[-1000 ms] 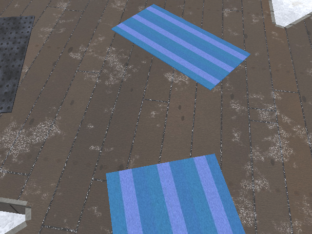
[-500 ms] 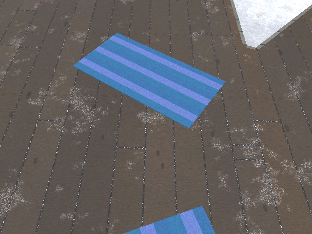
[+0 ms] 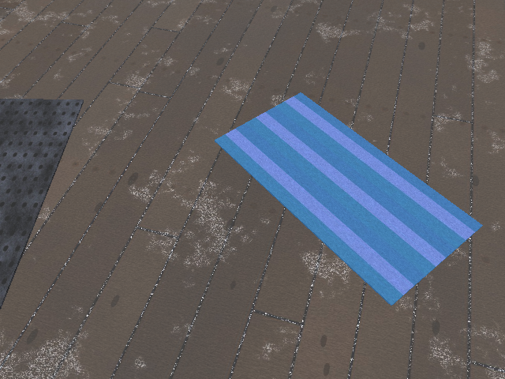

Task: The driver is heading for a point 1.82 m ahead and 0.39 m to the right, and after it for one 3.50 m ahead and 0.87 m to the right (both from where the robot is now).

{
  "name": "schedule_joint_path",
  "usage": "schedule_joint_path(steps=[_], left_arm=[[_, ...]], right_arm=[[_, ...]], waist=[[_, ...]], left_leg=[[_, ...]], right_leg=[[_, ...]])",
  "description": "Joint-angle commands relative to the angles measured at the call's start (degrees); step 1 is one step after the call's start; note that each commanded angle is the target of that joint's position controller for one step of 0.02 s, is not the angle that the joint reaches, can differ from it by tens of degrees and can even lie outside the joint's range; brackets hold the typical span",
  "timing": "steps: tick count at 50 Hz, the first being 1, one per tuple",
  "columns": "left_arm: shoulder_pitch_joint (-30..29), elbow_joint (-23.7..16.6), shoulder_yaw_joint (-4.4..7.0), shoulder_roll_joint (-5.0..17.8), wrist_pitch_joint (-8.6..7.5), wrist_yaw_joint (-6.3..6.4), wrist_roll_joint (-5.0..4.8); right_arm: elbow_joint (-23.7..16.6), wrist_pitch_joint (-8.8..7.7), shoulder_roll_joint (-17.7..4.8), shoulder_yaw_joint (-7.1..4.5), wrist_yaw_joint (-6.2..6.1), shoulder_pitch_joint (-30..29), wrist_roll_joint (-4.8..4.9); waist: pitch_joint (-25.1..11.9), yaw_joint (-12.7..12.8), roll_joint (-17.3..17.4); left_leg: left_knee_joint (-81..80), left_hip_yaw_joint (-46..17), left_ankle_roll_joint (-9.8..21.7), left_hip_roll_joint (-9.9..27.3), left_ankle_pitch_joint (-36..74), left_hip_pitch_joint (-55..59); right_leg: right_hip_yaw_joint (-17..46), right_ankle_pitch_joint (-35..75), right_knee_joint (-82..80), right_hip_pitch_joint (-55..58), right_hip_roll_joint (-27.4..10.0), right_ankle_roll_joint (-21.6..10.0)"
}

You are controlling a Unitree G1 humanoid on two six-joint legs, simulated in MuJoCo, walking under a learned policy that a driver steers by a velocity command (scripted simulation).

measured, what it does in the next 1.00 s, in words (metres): walks ahead, turning right: left foot, then right foot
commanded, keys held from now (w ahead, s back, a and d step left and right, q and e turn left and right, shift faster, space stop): w+q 0.10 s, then w+e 0.90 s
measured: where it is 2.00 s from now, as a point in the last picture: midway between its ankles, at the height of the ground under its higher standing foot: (325, 227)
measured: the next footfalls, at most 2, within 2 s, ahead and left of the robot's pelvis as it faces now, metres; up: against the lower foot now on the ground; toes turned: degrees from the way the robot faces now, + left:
left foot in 0.16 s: +0.23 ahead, +0.10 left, +0.00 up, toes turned +11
right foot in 0.72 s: +0.52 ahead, -0.05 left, +0.00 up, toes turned -13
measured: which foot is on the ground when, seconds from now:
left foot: up 0.00-0.14, down 0.16-0.72, up 0.74-1.00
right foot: down 0.00-0.16, up 0.18-0.70, down 0.72-1.00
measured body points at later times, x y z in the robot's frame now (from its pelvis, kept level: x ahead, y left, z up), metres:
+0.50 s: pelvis +0.26 +0.05 +0.00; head +0.28 +0.06 +0.45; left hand +0.35 +0.29 -0.14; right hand +0.24 -0.20 -0.14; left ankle +0.19 +0.09 -0.74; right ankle +0.39 -0.11 -0.67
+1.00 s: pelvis +0.52 -0.01 +0.00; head +0.55 -0.03 +0.45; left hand +0.61 +0.25 -0.13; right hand +0.61 -0.29 -0.11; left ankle +0.68 +0.14 -0.67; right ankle +0.48 -0.04 -0.74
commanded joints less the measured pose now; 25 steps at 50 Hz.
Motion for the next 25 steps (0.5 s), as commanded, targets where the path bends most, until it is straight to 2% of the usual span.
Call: schedule_joint_path(steps=[1, 3, 5, 6, 7, 8, 9, 10, 11, 12, 13, 14, 15, 16, 19, 23, 24, 25], left_arm=[[3.1, -1.5, 1.35, 8.0, -0.21, 0.73, 0.06], [3.1, -1.4, 1.51, 8.7, 0.4, 1.08, 0.21], [2.0, -1.7, 2.05, 10.5, 1.19, 1.37, 0.45], [2.5, -1.5, 2.07, 10.7, 1.73, 1.23, 0.57], [2.3, -1.7, 1.85, 10.6, 2.16, 0.87, 0.41], [1.9, -2.9, 1.02, 8.3, 2.2, 0.31, -0.1], [7.0, -5.8, -0.2, 2.3, 2.03, -1.19, -2.27], [-2.6, -6.8, 1.4, 9.0, 2.0, -0.85, -1.37], [-6.7, -8.4, 1.21, 7.9, 1.35, -1.08, -2.05], [-5.8, -7.2, 1.21, 7.6, 1.06, -1.04, -2.09], [-4.9, -6.0, 1.44, 6.9, 1.83, -1.04, -0.91], [-0.5, -4.9, 1.05, 5.2, 3.01, -1.26, 0.19], [0.1, -4.2, 1.17, 5.0, 3.94, -1.52, 0.58], [-0.5, -4.2, 1.39, 4.7, 4.53, -1.9, 0.71], [-4.9, -5.6, 1.49, 4.1, 5.36, -2.67, 0.27], [-13.1, -8.4, 1.18, 4.2, 5.11, -3.12, 0.03], [-15.2, -9.4, 0.91, 3.9, 5.0, -3.28, 0.06], [-17.4, -10.0, 0.73, 3.8, 4.87, -3.45, 0.14]], right_arm=[[-5.6, -0.7, -1.2, 0.4, 0.51, -6.9, -0.24], [-5.9, -0.72, -1.9, 0.06, 0.49, -6.5, -0.39], [-5.0, -0.61, -3.4, -0.68, 0.11, -2.0, -0.55], [-3.5, -0.88, -4.2, -1.22, -0.16, 2.8, -0.81], [-0.7, -1.51, -5.3, -2.02, -0.6, 11.0, -1.39], [1.7, -2.13, -9.4, -3.34, -1.48, 19.5, -2.3], [1.9, -2.19, -15.7, -4.48, -1.94, 20.8, -1.83], [1.1, -1.48, -14.3, -4.28, -2.61, 19.3, -0.28], [1.0, -1.78, -12.4, -3.55, -3.04, 14.0, 0.0], [1.0, -2.45, -8.7, -2.57, -2.81, 11.1, -0.1], [1.4, -3.21, -6.3, -1.74, -2.72, 9.0, 0.12], [1.6, -3.8, -5.2, -1.32, -2.92, 8.2, 0.54], [2.1, -4.51, -3.9, -0.86, -2.98, 8.7, 0.52], [2.7, -5.2, -4.2, -0.78, -3.04, 9.9, 0.69], [3.8, -5.99, -6.7, -1.14, -3.14, 12.8, 0.68], [4.3, -6.13, -5.5, -0.49, -3.25, 15.4, 0.68], [4.2, -6.12, -5.7, -0.38, -3.4, 14.9, 0.59], [4.5, -6.12, -5.5, -0.23, -3.61, 15.9, 0.76]], waist=[[4.0, 0.6, -5.0], [3.0, -0.4, -6.1], [-0.1, -2.7, -8.2], [-2.7, -4.4, -8.2], [-6.5, -8.1, -6.9], [-12.1, -11.6, -1.4], [-17.7, -7.4, 14.1], [-15.7, -9.3, 0.4], [-8.4, -7.5, 0.2], [-4.7, -5.0, -3.9], [-2.3, -2.7, -5.1], [-2.8, -0.7, -0.7], [-1.9, -0.3, -0.8], [-0.9, 0.0, -0.9], [0.8, -0.1, -0.2], [2.8, -2.0, 1.5], [3.1, -2.1, 2.0], [3.5, -2.9, 1.2]], left_leg=[[-6.1, 3.8, 1.4, -1.8, -0.9, 0.5], [-8.1, 5.5, 3.4, -4.0, -5.1, 3.3], [-8.5, 7.3, 5.9, -7.7, -11.5, 9.4], [-10.3, 7.0, 7.2, -9.8, -14.0, 15.0], [-16.0, 5.2, 8.8, -10.8, -11.7, 26.1], [-19.0, -7.3, 11.7, -1.2, -15.3, 41.3], [-26.0, -40.5, 21.9, 19.2, -12.2, 57.4], [-29.4, -38.4, 19.1, 17.3, -11.9, 54.0], [-29.9, -27.9, 16.2, 15.8, -8.5, 46.7], [-31.6, -21.9, 12.9, 13.5, -2.4, 39.0], [-32.5, -15.2, 9.0, 9.9, 2.3, 34.0], [-34.1, -12.7, 8.8, 9.8, 1.8, 30.0], [-35.3, -11.1, 8.2, 8.8, 2.0, 28.4], [-36.0, -9.0, 7.5, 8.0, 3.5, 28.1], [-37.5, -3.0, 4.7, 6.8, 6.6, 30.2], [-37.7, 2.5, 2.2, 5.3, 12.1, 33.6], [-37.6, 3.7, 2.8, 5.5, 12.0, 33.7], [-37.3, 5.1, 2.0, 5.2, 14.1, 34.6]], right_leg=[[3.3, 32.4, -3.3, -0.3, -17.1, -4.1], [1.3, 44.5, 1.2, 3.2, -17.7, -3.7], [-0.1, 59.8, 10.2, 5.3, -18.1, -3.4], [0.1, 62.2, 17.7, 4.7, -18.1, -3.8], [-0.2, 55.7, 28.4, 0.2, -17.5, -3.2], [-0.1, 36.0, 44.3, -12.3, -15.8, -2.1], [2.7, -16.6, 67.6, -36.4, -2.4, 0.9], [14.6, -12.2, 70.6, -42.0, -3.3, 0.2], [16.8, -6.7, 68.1, -43.9, -5.7, -0.8], [17.8, -3.3, 62.7, -39.9, -7.3, -1.3], [18.6, -1.5, 58.3, -35.8, -8.4, -1.6], [18.2, -0.9, 56.4, -31.6, -8.6, -1.0], [18.4, -0.6, 55.5, -30.3, -8.7, -0.7], [18.2, 0.3, 54.4, -31.1, -8.3, -0.6], [17.7, 6.7, 50.0, -37.2, -8.7, 0.0], [15.4, 14.3, 40.6, -41.8, -8.0, 0.3], [14.5, 15.7, 36.7, -41.3, -8.0, 0.4], [13.0, 16.9, 33.5, -40.9, -7.3, 0.3]])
